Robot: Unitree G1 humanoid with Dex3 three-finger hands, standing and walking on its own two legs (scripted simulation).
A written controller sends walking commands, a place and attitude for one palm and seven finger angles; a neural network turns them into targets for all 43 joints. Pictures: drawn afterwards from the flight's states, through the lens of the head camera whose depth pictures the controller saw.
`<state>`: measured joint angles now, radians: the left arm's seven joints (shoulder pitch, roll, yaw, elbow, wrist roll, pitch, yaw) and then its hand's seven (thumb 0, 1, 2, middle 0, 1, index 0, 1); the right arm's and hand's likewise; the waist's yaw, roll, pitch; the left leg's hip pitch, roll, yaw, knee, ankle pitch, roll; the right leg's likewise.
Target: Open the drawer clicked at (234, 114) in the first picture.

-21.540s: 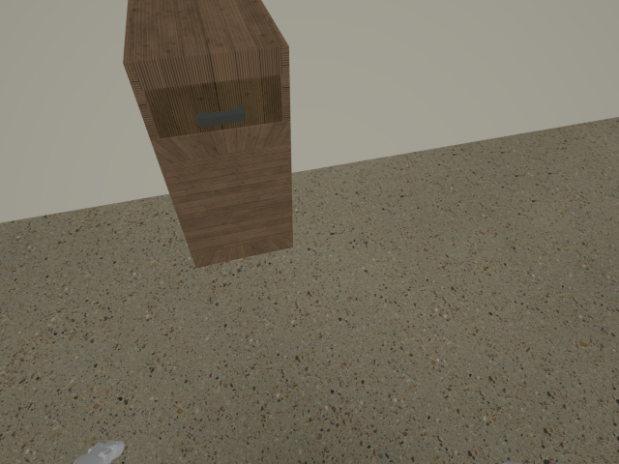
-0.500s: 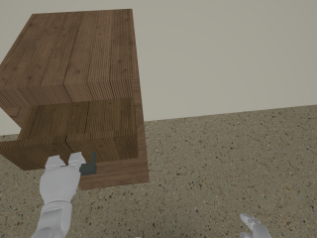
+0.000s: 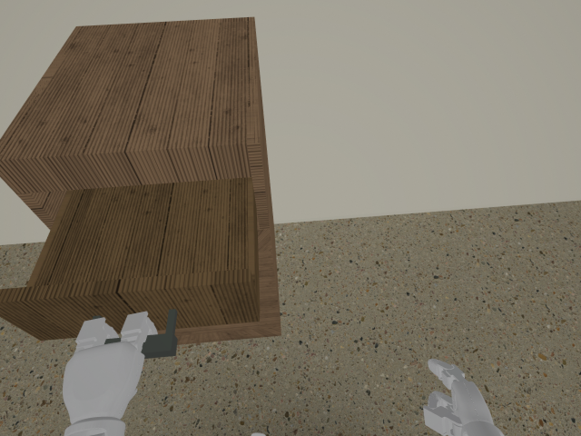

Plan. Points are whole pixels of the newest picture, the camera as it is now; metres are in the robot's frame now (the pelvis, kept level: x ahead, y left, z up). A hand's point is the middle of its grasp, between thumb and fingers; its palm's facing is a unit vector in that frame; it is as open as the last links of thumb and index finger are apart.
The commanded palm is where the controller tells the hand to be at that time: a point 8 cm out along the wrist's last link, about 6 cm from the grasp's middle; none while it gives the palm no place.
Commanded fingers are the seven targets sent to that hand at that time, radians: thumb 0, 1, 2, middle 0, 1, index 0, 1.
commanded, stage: pull the drawer open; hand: left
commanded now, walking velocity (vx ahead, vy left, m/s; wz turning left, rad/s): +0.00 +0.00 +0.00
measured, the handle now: (131, 333) +0.26 +0.25 -0.02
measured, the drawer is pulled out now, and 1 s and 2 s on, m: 0.19 0.30 0.30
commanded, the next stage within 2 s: open the thumb to release the handle in 1.06 s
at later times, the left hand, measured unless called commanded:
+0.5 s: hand (114, 434) +0.14 +0.24 -0.04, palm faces -0.07 -0.09 -0.99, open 6.1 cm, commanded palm +0.10 +0.25 +0.01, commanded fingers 0.00 0.90 0.90 -0.40 -1.35 -0.40 -1.35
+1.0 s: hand out of the picture +0.09 +0.23 -0.04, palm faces -0.10 -0.10 -0.99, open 6.2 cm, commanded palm +0.04 +0.24 +0.01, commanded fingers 0.00 0.90 0.90 -0.40 -1.35 -0.40 -1.35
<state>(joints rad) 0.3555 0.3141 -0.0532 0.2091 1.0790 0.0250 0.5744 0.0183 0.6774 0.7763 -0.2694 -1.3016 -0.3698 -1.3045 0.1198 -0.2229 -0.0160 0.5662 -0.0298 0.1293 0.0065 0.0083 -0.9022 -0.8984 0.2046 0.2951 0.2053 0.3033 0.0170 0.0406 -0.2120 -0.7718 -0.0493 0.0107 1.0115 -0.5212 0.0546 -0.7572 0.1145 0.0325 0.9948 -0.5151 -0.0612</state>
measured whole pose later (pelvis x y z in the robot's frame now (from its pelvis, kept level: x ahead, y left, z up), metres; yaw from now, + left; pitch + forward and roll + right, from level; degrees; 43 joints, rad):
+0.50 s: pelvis -0.01 -0.01 -0.01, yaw +0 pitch +16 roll +0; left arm 0.57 0.32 -0.02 0.05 1.09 -0.08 0.57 0.02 0.69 0.73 -0.25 -1.30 -0.36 -1.27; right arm 0.11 -0.22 -0.01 0.53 -0.05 0.12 0.02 0.01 -0.90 -0.90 0.20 0.30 0.21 0.30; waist 0.05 0.03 -0.21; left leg -0.81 -0.05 0.01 1.07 -0.54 0.04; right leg -0.80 0.11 0.02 1.07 -0.54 -0.07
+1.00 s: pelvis -0.02 -0.02 -0.02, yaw +1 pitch +16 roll +0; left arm 0.69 0.36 0.04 -0.03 1.07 -0.18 0.55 0.02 0.68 0.73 -0.25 -1.29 -0.35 -1.26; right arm 0.08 -0.21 -0.02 0.53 -0.07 0.13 0.01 0.01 -0.90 -0.90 0.20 0.30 0.21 0.30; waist 0.07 0.03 -0.21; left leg -0.88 -0.05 0.00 1.14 -0.54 0.03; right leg -0.87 0.12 0.00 1.14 -0.55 -0.09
